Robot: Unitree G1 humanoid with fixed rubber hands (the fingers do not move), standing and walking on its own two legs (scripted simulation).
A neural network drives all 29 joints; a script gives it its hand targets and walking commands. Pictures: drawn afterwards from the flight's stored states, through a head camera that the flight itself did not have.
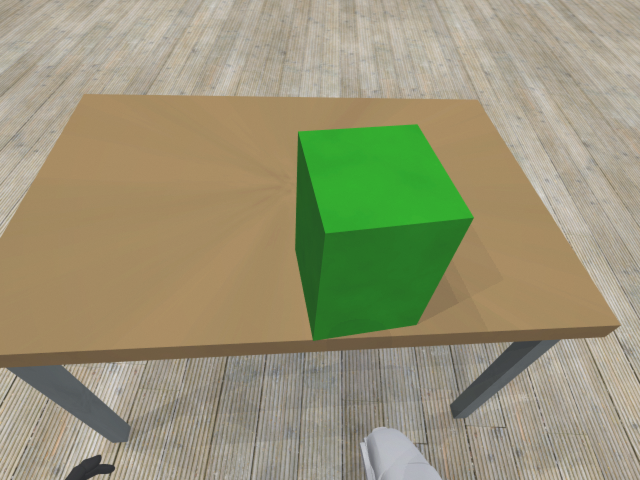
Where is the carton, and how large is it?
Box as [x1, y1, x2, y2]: [295, 124, 473, 340]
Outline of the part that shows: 417,124 298,131 295,250 313,340 416,324 473,218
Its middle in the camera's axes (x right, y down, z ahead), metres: +0.07 +0.00 +0.59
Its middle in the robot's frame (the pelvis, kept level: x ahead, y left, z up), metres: +0.45 -0.07 +0.02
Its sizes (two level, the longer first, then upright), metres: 0.188 0.176 0.262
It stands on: a table, 0.66 m high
